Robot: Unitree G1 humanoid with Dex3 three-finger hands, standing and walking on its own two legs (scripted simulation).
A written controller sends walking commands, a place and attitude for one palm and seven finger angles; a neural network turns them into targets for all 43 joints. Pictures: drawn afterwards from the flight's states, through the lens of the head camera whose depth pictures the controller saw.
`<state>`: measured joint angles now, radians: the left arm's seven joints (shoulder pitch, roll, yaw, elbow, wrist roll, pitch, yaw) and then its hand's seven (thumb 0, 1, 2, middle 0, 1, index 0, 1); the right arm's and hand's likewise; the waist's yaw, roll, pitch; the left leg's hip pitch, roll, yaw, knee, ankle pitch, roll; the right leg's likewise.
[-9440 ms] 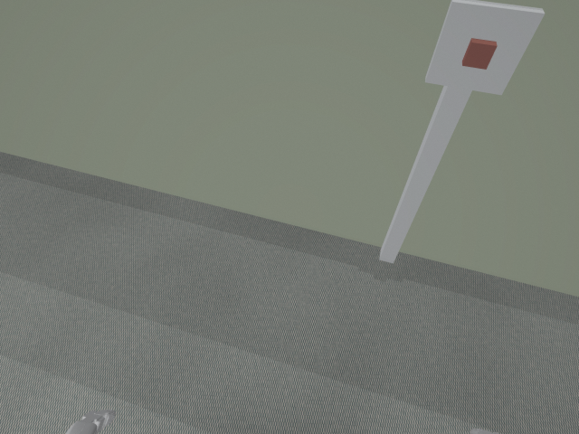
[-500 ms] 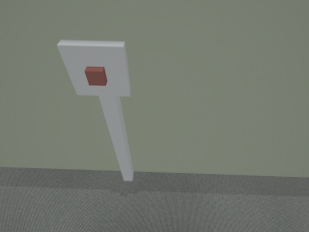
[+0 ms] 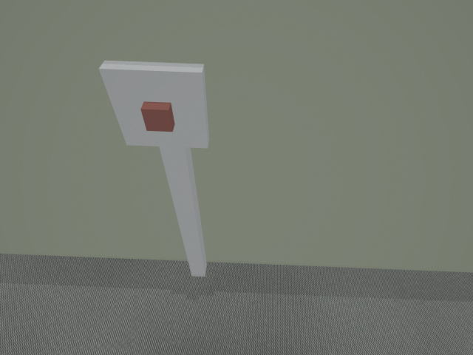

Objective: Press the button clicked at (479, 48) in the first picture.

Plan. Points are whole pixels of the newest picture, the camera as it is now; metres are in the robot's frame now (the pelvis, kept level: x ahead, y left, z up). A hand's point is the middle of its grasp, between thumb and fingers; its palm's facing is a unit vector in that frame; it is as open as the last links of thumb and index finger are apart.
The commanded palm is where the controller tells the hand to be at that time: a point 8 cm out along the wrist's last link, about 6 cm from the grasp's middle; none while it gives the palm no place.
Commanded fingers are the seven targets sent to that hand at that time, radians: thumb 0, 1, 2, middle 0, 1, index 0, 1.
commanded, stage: look again from close up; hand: left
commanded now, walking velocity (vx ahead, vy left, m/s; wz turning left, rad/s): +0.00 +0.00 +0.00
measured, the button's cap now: (158, 115) +0.51 +0.19 +0.13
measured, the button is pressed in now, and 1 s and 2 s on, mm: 0 0 0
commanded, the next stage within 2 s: raise the hand and make a fist in 0.20 s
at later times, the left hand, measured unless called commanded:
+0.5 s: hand (123, 320) +0.18 +0.20 -0.02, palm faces +0.23 -0.97 -0.09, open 6.9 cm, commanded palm +0.10 +0.24 -0.05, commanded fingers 0.00 0.90 0.90 -0.50 -0.63 -0.50 -0.63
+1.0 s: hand (112, 334) +0.15 +0.20 +0.00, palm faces -0.01 -1.00 -0.03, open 3.6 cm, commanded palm +0.11 +0.26 +0.02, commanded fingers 0.00 0.90 0.90 -1.19 -1.38 -1.19 -1.38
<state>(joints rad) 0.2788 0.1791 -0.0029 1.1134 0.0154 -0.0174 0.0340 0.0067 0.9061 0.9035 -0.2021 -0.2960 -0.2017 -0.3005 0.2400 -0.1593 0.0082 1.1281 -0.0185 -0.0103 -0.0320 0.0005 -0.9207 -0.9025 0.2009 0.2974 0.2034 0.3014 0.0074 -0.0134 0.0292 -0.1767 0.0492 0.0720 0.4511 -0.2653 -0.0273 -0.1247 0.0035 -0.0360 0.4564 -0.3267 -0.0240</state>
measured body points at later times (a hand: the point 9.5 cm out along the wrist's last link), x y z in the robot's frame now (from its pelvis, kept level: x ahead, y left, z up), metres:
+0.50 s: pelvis -0.02 +0.01 -0.02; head -0.01 +0.00 +0.43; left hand +0.16 +0.25 -0.01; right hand +0.10 -0.24 -0.13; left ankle -0.02 +0.14 -0.74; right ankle -0.05 -0.10 -0.74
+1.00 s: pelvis -0.06 +0.01 -0.06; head -0.03 +0.01 +0.39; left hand +0.14 +0.25 +0.01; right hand +0.13 -0.20 -0.14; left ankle -0.02 +0.14 -0.74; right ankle -0.05 -0.10 -0.74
